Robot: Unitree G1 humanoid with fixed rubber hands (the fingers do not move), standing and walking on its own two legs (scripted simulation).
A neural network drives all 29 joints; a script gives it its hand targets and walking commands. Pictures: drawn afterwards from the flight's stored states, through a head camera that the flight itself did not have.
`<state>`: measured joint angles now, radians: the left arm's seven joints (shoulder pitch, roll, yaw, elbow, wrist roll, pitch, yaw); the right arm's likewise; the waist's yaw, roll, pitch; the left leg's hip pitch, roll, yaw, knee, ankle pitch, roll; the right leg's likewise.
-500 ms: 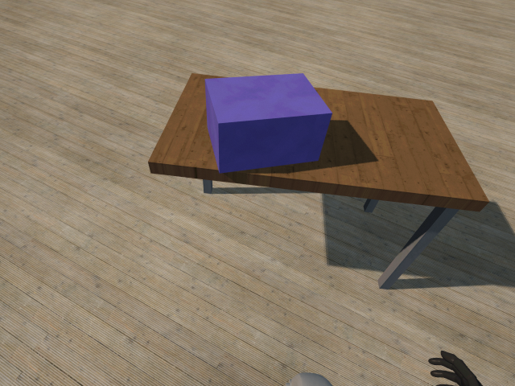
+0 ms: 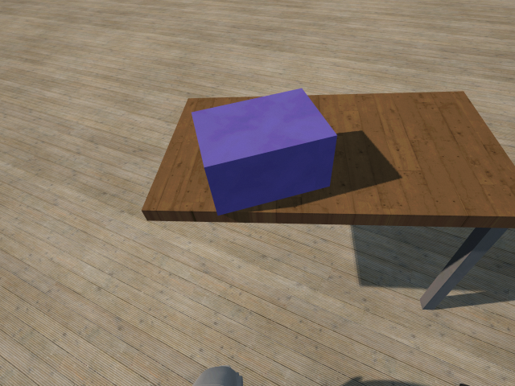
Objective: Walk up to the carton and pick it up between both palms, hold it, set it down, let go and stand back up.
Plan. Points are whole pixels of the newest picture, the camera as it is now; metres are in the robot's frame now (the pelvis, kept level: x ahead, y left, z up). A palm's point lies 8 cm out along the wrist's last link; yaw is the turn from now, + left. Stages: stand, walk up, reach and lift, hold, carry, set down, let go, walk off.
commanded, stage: walk up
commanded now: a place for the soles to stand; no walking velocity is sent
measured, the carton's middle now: (261, 149) +0.66 +0.03 -0.04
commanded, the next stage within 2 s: none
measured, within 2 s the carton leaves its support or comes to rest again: neither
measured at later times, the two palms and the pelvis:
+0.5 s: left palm (62, 329) +0.23 +0.40 -0.10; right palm (451, 365) +0.18 -0.27 -0.08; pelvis +0.14 +0.07 +0.00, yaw -3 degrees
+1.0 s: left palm (95, 285) +0.32 +0.37 -0.10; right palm (431, 328) +0.24 -0.27 -0.11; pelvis +0.19 +0.06 -0.01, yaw -3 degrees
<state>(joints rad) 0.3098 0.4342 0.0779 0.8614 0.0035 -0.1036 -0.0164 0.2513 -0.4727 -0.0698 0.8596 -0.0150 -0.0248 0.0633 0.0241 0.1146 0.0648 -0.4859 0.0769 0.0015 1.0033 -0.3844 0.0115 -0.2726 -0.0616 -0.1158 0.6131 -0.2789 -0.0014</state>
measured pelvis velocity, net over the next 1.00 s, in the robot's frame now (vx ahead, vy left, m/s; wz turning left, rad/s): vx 0.19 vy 0.06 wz -0.05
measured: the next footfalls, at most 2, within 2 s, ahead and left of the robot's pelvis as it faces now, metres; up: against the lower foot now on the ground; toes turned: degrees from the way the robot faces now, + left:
left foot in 0.18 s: +0.22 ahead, +0.20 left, +0.00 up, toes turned +0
right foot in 0.58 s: +0.28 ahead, -0.06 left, +0.00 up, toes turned -5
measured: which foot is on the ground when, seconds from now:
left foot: up 0.00-0.16, down 0.18-1.00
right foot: down 0.00-0.20, up 0.22-0.56, down 0.58-1.00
